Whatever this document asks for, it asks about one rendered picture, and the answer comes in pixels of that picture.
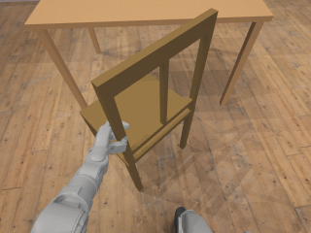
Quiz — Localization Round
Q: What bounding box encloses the left robot hand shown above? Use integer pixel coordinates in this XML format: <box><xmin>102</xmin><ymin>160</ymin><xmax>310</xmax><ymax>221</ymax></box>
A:
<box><xmin>93</xmin><ymin>120</ymin><xmax>130</xmax><ymax>154</ymax></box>

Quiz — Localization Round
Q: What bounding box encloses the left robot forearm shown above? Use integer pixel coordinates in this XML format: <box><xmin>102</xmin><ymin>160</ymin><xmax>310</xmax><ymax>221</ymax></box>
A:
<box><xmin>30</xmin><ymin>145</ymin><xmax>109</xmax><ymax>233</ymax></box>

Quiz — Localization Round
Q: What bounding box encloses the right robot foot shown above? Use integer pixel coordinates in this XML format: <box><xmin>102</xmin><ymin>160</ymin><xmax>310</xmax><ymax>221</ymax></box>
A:
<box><xmin>174</xmin><ymin>207</ymin><xmax>186</xmax><ymax>233</ymax></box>

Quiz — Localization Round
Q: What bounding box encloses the right robot thigh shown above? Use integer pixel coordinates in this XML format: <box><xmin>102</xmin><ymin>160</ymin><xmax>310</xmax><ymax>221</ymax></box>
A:
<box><xmin>177</xmin><ymin>213</ymin><xmax>213</xmax><ymax>233</ymax></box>

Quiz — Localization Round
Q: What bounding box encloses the chair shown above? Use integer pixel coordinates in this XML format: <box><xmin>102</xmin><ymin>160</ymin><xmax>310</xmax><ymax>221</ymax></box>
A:
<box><xmin>79</xmin><ymin>8</ymin><xmax>219</xmax><ymax>191</ymax></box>

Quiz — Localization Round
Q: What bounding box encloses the robot left upper arm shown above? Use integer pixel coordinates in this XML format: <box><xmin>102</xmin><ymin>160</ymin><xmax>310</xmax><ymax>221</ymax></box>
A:
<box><xmin>33</xmin><ymin>202</ymin><xmax>89</xmax><ymax>233</ymax></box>

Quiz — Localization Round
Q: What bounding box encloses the table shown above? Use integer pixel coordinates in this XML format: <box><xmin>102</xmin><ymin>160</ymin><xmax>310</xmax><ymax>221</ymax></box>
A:
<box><xmin>24</xmin><ymin>0</ymin><xmax>274</xmax><ymax>110</ymax></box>

